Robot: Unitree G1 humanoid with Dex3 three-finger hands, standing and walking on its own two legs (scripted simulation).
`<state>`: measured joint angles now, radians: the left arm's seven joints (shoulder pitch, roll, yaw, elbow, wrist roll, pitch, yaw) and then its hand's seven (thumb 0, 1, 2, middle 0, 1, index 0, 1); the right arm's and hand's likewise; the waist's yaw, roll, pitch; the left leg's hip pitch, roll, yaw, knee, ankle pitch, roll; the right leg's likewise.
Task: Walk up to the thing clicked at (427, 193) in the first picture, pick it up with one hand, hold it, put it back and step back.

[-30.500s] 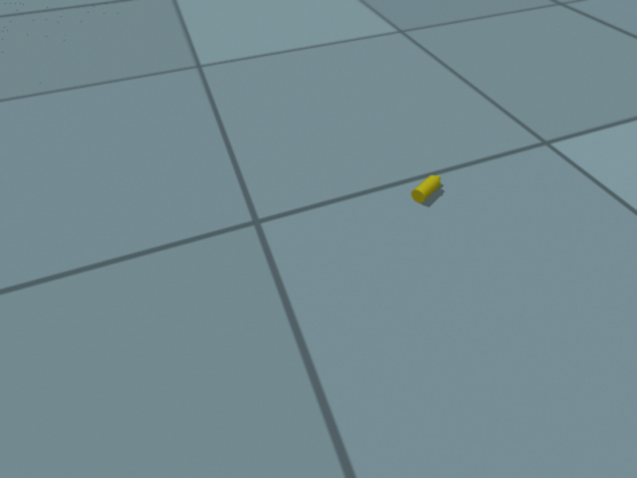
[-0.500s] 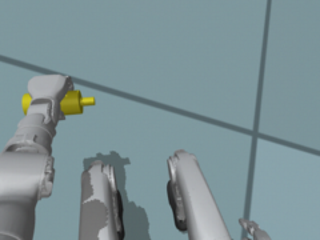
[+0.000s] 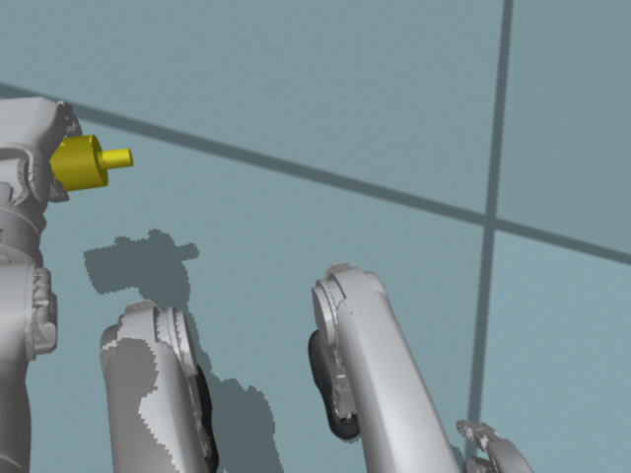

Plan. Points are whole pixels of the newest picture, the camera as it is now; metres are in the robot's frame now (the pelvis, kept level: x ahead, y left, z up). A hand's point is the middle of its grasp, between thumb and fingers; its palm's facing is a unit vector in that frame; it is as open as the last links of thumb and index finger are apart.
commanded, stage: crouch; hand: left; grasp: from above
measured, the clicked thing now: (58, 165) +0.52 +0.26 -0.18
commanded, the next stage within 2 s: lower in 0.62 s
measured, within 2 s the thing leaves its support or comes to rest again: neither
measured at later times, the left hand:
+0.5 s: hand (56, 162) +0.53 +0.27 -0.19, palm faces -0.45 -0.04 -0.89, open 9.8 cm
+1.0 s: hand (67, 168) +0.53 +0.27 -0.23, palm faces -0.48 -0.04 -0.88, open 9.8 cm
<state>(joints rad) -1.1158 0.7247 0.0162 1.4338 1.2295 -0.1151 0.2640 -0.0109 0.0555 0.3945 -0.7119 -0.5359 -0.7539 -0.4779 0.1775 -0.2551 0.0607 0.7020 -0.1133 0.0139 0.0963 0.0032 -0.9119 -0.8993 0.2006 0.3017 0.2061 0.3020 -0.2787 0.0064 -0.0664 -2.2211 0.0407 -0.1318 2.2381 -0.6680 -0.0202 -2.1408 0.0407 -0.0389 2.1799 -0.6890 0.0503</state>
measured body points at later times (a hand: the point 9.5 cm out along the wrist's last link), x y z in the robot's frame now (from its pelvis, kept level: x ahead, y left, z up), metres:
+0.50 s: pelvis +0.00 +0.00 -0.04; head +0.25 +0.07 +0.32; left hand +0.55 +0.27 -0.14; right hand +0.01 -0.26 -0.14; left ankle +0.08 +0.13 -0.35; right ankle +0.09 -0.13 -0.35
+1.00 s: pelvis +0.00 +0.00 -0.06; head +0.27 +0.07 +0.30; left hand +0.55 +0.27 -0.18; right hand +0.01 -0.26 -0.14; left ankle +0.08 +0.13 -0.35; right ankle +0.09 -0.13 -0.35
